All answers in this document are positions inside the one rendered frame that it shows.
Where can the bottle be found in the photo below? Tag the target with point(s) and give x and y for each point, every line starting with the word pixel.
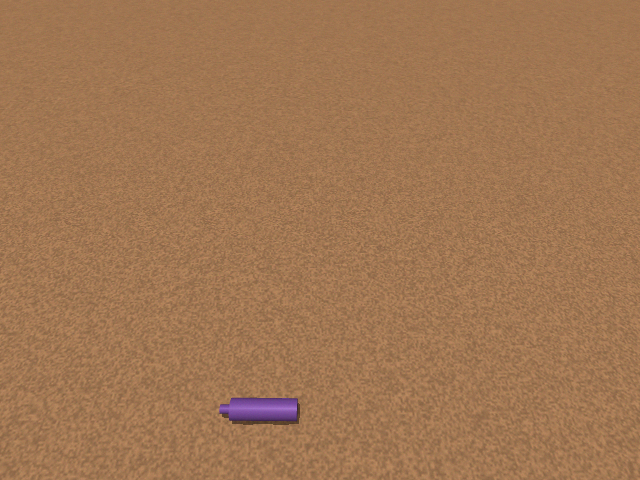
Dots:
pixel 261 409

